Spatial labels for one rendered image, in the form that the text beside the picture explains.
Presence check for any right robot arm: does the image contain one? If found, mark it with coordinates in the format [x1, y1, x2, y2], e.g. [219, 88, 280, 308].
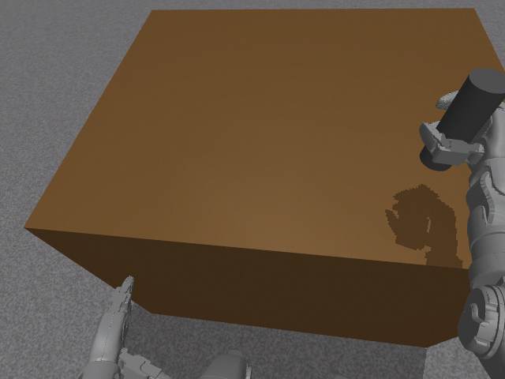
[458, 158, 505, 379]

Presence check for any left robot hand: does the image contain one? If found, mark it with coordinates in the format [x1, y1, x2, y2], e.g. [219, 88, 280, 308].
[88, 276, 173, 379]

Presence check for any right robot hand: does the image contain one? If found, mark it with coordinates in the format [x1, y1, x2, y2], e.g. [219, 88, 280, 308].
[419, 90, 505, 172]

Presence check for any left robot arm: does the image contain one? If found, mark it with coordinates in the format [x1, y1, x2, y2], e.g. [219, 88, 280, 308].
[77, 361, 121, 379]

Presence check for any can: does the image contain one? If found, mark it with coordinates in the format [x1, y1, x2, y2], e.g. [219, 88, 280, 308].
[420, 68, 505, 171]

